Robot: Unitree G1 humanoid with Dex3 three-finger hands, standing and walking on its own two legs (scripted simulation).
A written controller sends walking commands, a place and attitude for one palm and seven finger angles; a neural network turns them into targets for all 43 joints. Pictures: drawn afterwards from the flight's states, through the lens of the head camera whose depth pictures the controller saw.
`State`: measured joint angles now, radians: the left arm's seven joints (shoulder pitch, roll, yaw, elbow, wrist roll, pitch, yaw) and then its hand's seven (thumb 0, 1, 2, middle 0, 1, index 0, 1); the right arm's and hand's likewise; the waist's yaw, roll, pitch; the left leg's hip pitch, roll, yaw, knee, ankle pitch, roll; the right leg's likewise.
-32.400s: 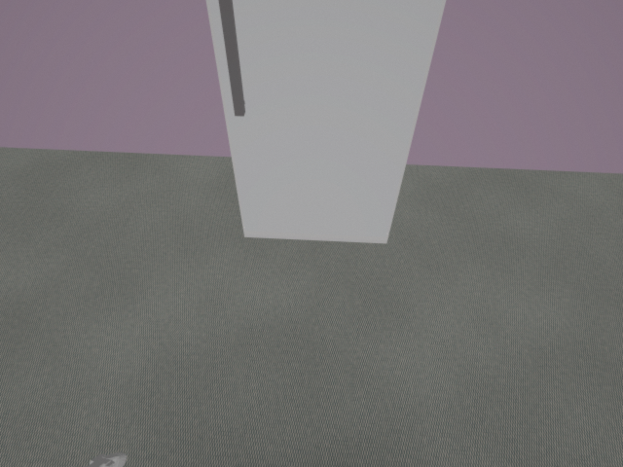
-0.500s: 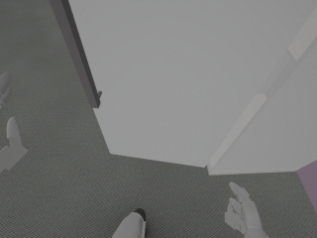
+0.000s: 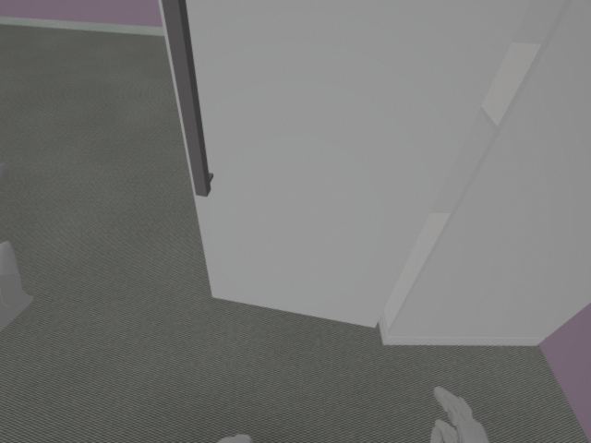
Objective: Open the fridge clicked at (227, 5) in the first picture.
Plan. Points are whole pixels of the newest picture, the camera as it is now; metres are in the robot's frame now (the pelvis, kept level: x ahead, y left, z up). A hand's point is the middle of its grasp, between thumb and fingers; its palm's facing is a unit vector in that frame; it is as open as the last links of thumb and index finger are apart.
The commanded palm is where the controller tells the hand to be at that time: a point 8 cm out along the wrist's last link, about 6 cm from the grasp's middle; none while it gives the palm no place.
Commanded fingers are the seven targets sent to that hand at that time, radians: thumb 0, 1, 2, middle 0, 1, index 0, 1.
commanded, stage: stop stepping back and stand still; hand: left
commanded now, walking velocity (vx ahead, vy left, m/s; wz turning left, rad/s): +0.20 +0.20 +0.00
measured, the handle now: (193, 89) +0.69 +0.25 +0.15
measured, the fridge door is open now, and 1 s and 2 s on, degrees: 79 79 79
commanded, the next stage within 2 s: let the arm hang, fingers relaxed in 0.54 s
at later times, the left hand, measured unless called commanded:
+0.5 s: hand out of the picture +0.15 +0.31 +0.21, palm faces +0.51 -0.72 -0.47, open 7.4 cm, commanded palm +0.09 +0.33 +0.18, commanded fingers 0.00 0.90 0.90 -0.20 -0.30 -0.20 -0.30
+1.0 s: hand out of the picture +0.07 +0.18 -0.17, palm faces +0.11 -0.98 -0.13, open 6.8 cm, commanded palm none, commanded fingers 0.00 0.90 0.90 -0.20 -0.30 -0.20 -0.30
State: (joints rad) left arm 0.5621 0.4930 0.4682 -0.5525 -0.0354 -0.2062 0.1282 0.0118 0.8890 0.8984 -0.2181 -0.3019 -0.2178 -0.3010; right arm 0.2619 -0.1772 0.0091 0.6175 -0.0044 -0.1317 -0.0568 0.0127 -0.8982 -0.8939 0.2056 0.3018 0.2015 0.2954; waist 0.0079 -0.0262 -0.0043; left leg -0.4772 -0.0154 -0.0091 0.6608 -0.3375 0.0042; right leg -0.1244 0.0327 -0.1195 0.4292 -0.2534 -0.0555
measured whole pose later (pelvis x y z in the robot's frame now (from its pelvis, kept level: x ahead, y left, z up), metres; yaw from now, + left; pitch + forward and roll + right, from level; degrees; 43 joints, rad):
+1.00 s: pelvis -0.02 +0.01 -0.02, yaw +7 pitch +1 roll +0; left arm 0.26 0.15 0.02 0.74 0.02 0.00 0.00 -0.08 0.99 0.90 -0.21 -0.30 -0.21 -0.30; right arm 0.29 -0.20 -0.01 0.88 -0.03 0.03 -0.01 0.01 -0.90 -0.89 0.20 0.30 0.20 0.29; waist -0.01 -0.04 0.05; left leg -0.43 0.01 0.00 0.83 -0.47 -0.01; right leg -0.38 0.01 -0.05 0.68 -0.32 -0.04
